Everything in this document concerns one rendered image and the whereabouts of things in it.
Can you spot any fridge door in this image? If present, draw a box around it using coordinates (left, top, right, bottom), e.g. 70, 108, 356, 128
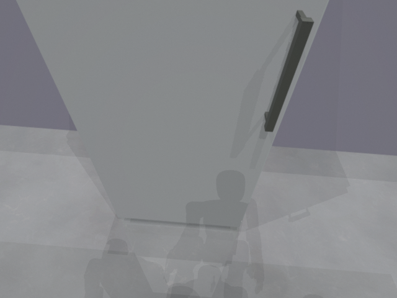
16, 0, 328, 227

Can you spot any handle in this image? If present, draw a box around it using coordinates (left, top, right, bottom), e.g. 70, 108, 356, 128
264, 10, 314, 132

